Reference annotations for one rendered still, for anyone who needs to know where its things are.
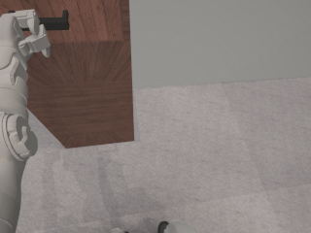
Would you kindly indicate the robot right shin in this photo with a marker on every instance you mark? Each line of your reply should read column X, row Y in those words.
column 173, row 221

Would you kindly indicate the cabinet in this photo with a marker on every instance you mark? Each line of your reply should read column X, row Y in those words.
column 83, row 92

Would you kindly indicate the robot right foot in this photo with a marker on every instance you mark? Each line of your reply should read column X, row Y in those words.
column 162, row 227

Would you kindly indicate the robot left hand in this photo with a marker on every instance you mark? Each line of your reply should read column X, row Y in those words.
column 12, row 36

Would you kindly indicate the drawer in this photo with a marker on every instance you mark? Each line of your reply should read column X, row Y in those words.
column 89, row 20

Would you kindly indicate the robot left forearm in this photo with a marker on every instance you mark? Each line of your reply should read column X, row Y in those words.
column 13, row 87

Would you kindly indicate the handle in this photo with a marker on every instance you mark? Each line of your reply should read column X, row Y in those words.
column 52, row 23

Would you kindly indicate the left robot upper arm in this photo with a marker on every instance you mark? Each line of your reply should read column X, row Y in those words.
column 17, row 143

